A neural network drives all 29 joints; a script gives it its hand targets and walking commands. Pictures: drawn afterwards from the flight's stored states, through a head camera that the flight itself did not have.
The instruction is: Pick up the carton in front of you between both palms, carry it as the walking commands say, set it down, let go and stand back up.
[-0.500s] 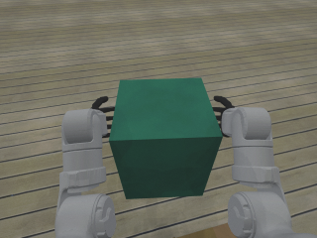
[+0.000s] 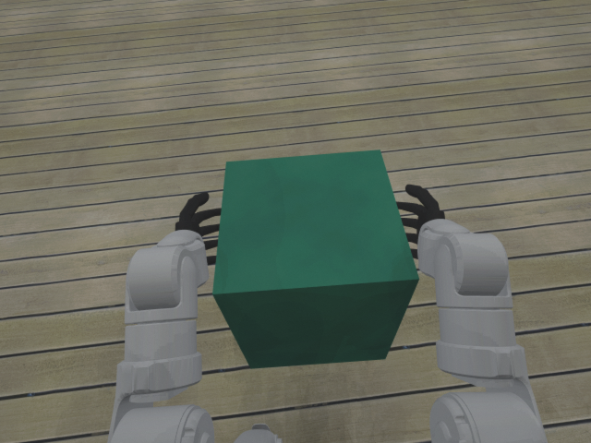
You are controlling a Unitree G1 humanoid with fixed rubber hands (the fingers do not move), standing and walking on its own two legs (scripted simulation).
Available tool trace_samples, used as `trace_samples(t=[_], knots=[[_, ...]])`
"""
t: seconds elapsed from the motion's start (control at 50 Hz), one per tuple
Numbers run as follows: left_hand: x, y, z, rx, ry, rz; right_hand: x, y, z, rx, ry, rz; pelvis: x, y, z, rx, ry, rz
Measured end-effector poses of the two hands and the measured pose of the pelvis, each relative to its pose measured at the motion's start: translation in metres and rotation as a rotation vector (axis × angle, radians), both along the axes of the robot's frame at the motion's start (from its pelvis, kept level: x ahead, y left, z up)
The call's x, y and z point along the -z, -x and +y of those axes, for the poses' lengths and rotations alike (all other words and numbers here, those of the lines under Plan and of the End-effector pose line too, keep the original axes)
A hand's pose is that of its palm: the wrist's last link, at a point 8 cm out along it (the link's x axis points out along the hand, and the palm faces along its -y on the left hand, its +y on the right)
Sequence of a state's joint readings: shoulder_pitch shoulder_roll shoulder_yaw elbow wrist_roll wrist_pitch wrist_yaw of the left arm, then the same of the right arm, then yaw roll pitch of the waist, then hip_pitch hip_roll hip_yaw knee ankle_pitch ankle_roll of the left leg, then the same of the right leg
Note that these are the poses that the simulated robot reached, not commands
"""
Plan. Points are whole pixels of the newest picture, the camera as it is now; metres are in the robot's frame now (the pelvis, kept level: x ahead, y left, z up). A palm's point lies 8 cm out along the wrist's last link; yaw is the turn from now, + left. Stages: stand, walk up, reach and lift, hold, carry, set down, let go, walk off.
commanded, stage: carry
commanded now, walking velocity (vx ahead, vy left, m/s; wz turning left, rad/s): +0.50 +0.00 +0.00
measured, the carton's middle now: (310, 266) +0.37 +0.01 +0.01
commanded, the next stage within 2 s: none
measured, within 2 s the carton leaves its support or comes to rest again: neither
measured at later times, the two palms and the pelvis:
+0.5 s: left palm (249, 120) +0.69 +0.13 +0.04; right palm (405, 125) +0.66 -0.17 +0.04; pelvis +0.32 +0.01 -0.05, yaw +0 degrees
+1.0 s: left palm (264, 51) +0.91 +0.12 +0.07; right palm (394, 48) +0.92 -0.18 +0.06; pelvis +0.61 -0.04 -0.03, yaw +1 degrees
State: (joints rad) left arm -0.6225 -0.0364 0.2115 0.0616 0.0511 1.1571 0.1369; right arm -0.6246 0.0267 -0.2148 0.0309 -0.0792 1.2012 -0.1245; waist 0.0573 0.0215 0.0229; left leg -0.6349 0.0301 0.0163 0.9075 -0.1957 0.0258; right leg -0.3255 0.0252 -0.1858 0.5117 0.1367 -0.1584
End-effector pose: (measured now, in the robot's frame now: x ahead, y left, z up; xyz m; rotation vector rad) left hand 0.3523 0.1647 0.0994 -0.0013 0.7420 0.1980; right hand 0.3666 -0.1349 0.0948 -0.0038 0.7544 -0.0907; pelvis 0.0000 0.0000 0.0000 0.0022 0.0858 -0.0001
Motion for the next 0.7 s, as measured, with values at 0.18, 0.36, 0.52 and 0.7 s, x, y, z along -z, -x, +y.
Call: trace_samples(t=[0.18,0.36,0.52,0.7], knots=[[-0.007,-0.141,0.024,-0.007,-0.003,-0.105,-0.016,-0.149,0.024,-0.027,0.023,-0.107,0.039,-0.157,0.011,-0.004,0.035,-0.035],[0.053,-0.259,-0.001,0.095,-0.001,0.067,0.052,-0.230,-0.001,0.041,0.057,0.066,0.060,-0.249,0.017,-0.005,-0.012,-0.008],[0.058,-0.350,-0.036,0.107,0.029,0.052,0.055,-0.311,-0.035,0.108,0.030,0.051,0.046,-0.335,0.002,0.004,-0.001,0.018],[0.037,-0.464,-0.067,0.064,-0.015,-0.065,0.038,-0.448,-0.067,0.057,-0.001,-0.067,0.055,-0.454,-0.039,-0.011,0.004,0.011]])
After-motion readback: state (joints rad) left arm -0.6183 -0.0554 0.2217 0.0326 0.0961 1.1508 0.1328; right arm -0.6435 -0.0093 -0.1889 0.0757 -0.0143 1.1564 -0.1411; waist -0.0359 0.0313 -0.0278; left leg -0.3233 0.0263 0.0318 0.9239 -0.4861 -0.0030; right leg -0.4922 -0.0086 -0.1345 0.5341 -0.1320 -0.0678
